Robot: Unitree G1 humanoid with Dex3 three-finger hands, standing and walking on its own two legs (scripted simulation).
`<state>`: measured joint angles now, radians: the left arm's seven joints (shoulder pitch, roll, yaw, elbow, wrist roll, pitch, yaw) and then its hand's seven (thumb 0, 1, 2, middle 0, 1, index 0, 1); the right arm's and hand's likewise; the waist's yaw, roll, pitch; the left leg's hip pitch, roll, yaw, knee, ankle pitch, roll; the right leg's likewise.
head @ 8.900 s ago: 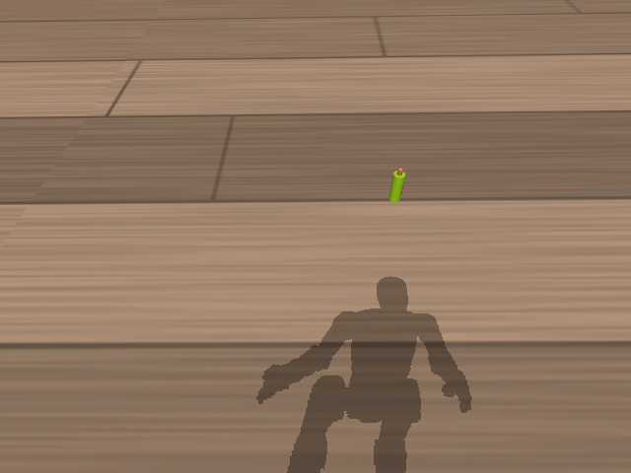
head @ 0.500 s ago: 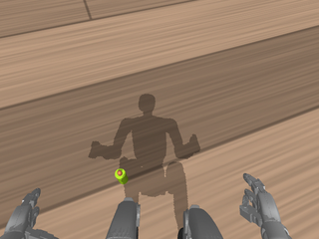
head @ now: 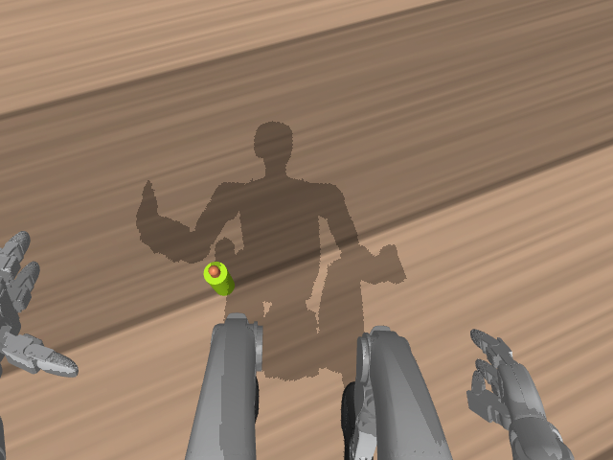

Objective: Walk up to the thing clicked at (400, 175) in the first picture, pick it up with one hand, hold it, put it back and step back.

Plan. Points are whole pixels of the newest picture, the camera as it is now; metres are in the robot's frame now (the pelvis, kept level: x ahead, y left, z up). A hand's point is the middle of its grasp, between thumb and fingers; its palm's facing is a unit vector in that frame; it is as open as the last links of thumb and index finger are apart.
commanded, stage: go down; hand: left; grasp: from the side
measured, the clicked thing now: (219, 278) +0.40 +0.21 -0.45
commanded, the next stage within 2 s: approach in 1.60 s
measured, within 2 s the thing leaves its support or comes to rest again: neither
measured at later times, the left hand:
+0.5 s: hand (51, 285) +0.31 +0.38 -0.12, palm faces +0.18 -0.97 -0.18, open 17.1 cm
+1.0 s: hand (52, 280) +0.32 +0.39 -0.14, palm faces +0.16 -0.98 -0.15, open 17.2 cm
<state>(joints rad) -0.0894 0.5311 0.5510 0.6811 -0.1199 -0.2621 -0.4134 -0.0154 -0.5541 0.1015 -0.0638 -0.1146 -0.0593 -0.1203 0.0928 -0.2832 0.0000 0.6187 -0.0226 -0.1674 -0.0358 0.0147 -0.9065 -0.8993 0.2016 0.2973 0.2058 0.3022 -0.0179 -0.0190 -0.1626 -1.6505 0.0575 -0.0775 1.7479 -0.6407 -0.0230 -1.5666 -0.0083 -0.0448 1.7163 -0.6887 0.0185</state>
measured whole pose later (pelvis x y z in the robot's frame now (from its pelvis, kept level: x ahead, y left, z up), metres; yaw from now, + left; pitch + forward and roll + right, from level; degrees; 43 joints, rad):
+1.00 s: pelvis -0.03 +0.00 -0.13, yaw -3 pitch +32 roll -6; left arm -0.40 0.77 0.78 0.93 -0.19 -0.36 -0.67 -0.02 -0.49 0.12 -0.05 -0.10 -0.04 -0.11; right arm 0.07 -0.33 0.07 0.68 -0.04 -0.18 -0.04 0.01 -0.91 -0.90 0.20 0.30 0.21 0.30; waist -0.03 -0.03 -0.12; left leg -2.07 0.06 -0.14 2.17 -0.66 -0.04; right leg -1.97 0.01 -0.07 2.12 -0.71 0.01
